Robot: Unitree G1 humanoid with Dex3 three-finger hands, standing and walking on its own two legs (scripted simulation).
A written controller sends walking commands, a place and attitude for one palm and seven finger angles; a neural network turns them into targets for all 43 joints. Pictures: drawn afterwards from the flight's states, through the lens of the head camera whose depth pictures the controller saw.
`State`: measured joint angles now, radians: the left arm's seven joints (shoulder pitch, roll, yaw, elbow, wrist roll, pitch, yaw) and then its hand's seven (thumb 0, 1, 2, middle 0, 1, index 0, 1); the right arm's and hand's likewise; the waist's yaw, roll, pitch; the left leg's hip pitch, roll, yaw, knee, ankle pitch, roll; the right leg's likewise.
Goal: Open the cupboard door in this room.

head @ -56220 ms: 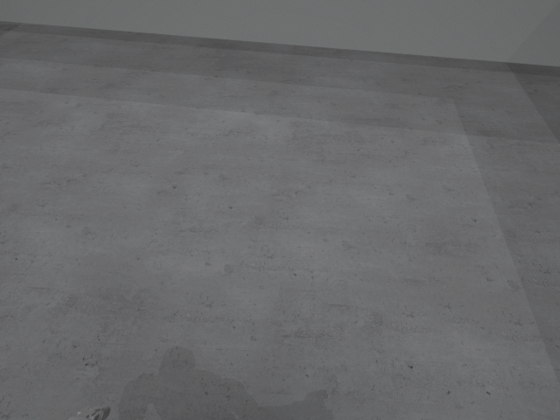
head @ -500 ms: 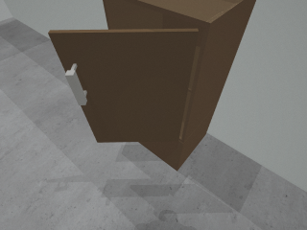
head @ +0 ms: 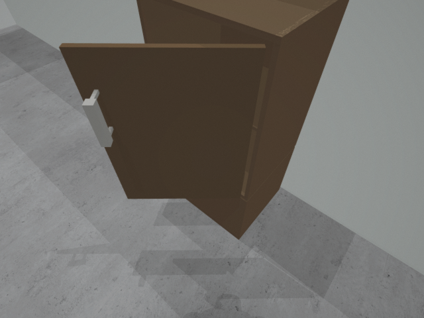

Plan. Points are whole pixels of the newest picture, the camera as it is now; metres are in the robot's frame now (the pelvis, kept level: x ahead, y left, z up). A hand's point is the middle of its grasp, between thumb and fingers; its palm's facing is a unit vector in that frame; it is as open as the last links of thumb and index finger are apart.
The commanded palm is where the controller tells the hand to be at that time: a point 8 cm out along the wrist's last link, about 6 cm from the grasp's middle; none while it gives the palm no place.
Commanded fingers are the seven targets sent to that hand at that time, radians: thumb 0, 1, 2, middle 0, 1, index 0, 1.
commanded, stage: look again from close up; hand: left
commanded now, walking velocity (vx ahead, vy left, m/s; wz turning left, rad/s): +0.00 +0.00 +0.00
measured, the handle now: (101, 118) +0.54 +0.32 +0.05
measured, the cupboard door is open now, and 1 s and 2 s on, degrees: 41 41 41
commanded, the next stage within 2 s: shuffle to correct the standing spot in 0.02 s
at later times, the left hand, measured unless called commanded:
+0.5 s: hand out of the picture -0.04 +0.21 -0.18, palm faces +0.14 -0.97 -0.21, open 7.4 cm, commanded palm none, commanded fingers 0.00 0.90 0.90 -0.20 -0.30 -0.20 -0.30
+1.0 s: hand out of the picture +0.02 +0.23 -0.18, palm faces +0.05 -0.97 -0.23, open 7.3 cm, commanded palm none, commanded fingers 0.00 0.90 0.90 -0.20 -0.30 -0.20 -0.30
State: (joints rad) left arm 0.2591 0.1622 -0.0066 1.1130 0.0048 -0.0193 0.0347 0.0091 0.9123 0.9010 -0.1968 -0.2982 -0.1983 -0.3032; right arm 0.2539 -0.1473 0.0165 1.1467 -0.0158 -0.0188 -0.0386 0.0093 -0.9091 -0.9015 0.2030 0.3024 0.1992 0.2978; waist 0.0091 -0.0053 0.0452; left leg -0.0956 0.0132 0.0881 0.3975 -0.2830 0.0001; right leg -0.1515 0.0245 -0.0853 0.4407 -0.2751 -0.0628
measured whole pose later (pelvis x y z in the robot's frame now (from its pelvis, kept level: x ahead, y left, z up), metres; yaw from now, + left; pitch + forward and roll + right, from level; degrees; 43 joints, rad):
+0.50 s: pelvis -0.02 +0.03 +0.00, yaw +3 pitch -1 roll +2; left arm 0.30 0.18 0.05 1.05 0.02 0.01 0.03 0.01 0.90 0.90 -0.20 -0.30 -0.20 -0.30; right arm 0.23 -0.16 -0.03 1.04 -0.01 0.03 -0.01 0.01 -0.91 -0.90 0.20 0.30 0.20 0.30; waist 0.05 -0.06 0.07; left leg -0.29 0.02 0.07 0.61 -0.33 -0.02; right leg -0.22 -0.06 -0.10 0.54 -0.31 -0.02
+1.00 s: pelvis +0.00 +0.05 -0.01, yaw +3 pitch +0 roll +0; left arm 0.26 0.15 0.00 1.05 0.01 -0.01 0.04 0.01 0.94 0.90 -0.20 -0.30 -0.20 -0.30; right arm 0.30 -0.15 0.00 1.07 -0.02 0.01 -0.01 0.01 -0.91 -0.90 0.20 0.30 0.20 0.30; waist -0.03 0.03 0.03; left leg -0.27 0.04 0.06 0.54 -0.28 -0.01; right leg -0.23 0.03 -0.05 0.53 -0.31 -0.05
